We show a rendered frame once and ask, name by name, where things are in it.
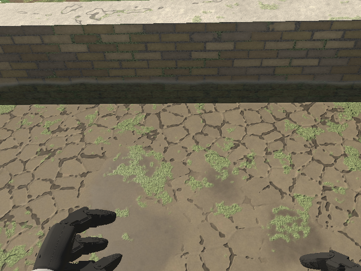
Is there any left robot hand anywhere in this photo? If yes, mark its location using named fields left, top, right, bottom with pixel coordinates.
left=33, top=207, right=122, bottom=271

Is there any right robot hand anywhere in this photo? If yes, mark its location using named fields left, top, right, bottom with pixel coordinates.
left=300, top=250, right=361, bottom=271

